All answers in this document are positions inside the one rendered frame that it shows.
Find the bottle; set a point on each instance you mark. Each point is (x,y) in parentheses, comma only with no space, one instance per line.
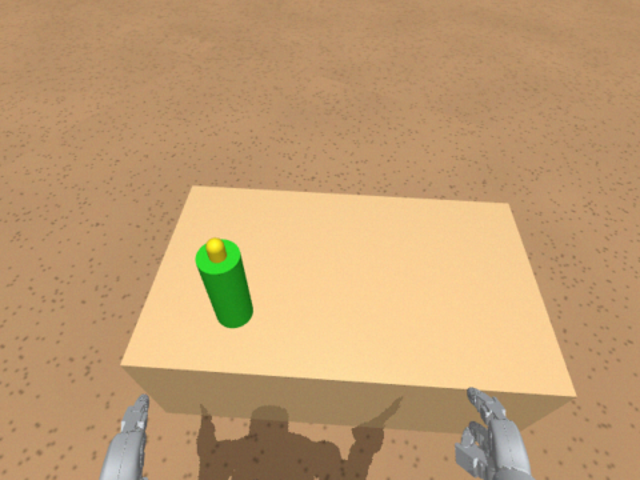
(221,268)

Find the right robot hand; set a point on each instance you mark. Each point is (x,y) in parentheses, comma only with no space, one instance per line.
(500,446)

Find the left robot hand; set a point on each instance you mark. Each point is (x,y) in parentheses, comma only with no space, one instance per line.
(124,459)

